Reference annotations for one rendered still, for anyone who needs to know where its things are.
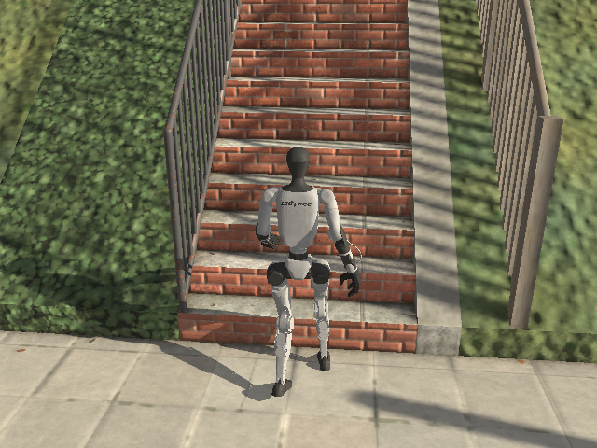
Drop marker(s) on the robot left forearm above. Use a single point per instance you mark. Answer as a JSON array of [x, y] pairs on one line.
[[263, 239]]

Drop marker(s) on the right robot upper arm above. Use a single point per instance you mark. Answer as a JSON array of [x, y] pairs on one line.
[[327, 197]]

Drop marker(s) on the robot right forearm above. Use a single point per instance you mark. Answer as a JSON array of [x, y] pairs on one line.
[[345, 253]]

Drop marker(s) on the left robot upper arm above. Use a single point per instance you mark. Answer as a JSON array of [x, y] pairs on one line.
[[265, 208]]

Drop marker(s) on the robot right hand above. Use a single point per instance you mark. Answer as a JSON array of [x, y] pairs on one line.
[[356, 278]]

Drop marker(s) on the robot left hand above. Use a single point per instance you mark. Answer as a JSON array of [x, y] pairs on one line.
[[275, 239]]

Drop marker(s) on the left robot shin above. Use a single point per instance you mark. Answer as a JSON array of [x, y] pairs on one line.
[[282, 346]]

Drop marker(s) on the humanoid robot torso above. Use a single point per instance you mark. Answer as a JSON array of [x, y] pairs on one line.
[[297, 214]]

